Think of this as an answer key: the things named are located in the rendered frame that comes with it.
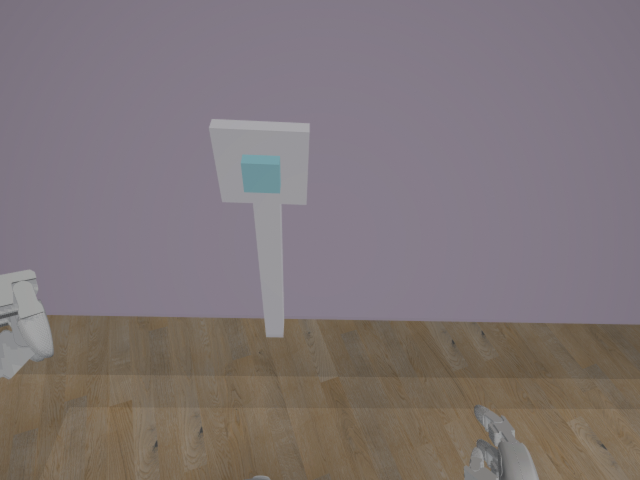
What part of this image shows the robot right hand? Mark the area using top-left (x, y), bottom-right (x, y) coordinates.
top-left (464, 405), bottom-right (539, 480)

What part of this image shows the panel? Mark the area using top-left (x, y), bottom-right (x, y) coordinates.
top-left (209, 119), bottom-right (310, 337)

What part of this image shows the robot left hand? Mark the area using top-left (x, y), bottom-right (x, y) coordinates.
top-left (0, 269), bottom-right (54, 380)

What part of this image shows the button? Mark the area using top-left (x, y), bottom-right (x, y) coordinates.
top-left (241, 154), bottom-right (281, 193)

